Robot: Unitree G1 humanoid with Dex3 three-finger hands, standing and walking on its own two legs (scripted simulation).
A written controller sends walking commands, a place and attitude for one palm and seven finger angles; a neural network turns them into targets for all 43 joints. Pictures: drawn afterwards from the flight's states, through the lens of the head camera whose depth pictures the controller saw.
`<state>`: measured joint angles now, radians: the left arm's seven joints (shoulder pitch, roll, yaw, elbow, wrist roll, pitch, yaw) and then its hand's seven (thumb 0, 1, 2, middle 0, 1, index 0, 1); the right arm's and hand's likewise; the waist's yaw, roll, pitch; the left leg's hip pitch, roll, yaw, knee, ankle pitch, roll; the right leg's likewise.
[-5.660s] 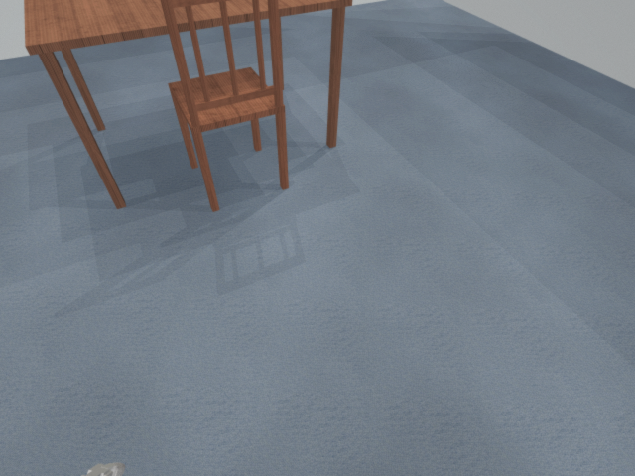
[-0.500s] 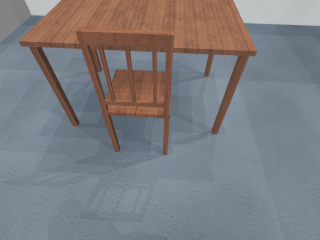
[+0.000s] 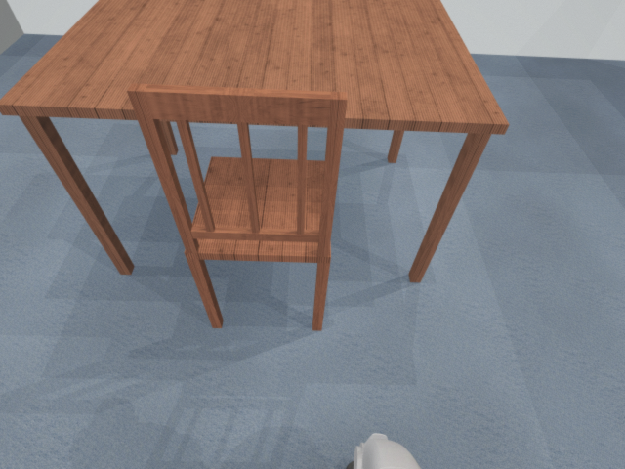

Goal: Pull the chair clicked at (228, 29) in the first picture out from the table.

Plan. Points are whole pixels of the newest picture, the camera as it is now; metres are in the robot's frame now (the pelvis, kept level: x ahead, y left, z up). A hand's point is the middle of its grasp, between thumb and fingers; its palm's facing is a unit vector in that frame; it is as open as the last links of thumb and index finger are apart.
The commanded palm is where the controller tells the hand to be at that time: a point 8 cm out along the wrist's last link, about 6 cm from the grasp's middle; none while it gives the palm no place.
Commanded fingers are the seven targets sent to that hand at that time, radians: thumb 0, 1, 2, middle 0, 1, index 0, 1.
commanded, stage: take the last steps up to it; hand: left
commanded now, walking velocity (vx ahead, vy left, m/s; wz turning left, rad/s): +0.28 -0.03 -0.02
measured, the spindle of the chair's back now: (250, 183) +0.67 +0.14 -0.08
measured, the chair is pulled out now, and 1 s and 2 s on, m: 0.00 0.00 0.00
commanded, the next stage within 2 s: come to a stop and stand still in 0.32 s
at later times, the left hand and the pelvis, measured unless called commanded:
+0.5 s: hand (200, 452) +0.18 +0.17 -0.18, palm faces +0.08 -0.98 -0.16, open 7.3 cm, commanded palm none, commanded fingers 0.00 0.90 0.90 -0.20 -0.30 -0.20 -0.30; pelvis +0.18 -0.01 +0.00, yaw +1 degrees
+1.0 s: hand (224, 421) +0.22 +0.14 -0.16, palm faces +0.00 -0.96 -0.28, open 7.4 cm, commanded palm none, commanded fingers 0.00 0.90 0.90 -0.20 -0.30 -0.20 -0.30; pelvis +0.18 -0.06 +0.00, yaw -2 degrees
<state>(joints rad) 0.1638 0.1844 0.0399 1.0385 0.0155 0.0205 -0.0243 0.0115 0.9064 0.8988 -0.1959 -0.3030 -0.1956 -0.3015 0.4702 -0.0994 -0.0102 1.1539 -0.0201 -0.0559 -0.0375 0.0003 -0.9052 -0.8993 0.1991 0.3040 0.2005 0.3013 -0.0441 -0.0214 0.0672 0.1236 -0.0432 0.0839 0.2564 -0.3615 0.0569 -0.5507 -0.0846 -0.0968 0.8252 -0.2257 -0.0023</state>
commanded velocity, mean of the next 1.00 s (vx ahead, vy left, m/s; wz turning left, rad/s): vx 0.01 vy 0.01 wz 0.01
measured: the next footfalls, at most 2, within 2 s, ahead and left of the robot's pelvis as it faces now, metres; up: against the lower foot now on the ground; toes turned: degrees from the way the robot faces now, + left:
right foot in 0.12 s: +0.19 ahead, -0.12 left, +0.00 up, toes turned -7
left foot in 0.48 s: +0.27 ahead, +0.10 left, +0.00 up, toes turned +6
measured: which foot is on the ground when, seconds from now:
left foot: down 0.00-0.12, up 0.14-0.46, down 0.48-0.92, up 0.94-1.00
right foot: up 0.00-0.10, down 0.12-0.52, up 0.54-0.88, down 0.90-1.00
